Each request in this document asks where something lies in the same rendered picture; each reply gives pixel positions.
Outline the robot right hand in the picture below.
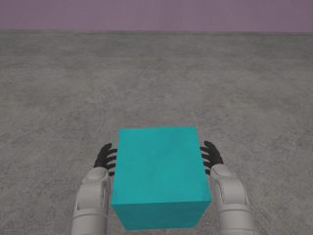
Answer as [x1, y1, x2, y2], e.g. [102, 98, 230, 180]
[200, 141, 224, 175]

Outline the carton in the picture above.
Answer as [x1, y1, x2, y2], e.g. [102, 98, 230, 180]
[111, 126, 212, 230]

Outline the right robot forearm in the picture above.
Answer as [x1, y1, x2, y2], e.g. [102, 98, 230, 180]
[209, 164, 261, 235]

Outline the left robot forearm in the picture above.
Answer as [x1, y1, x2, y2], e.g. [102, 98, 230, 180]
[70, 166, 111, 235]

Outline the robot left hand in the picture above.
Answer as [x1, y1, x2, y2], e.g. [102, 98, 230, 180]
[93, 143, 117, 177]

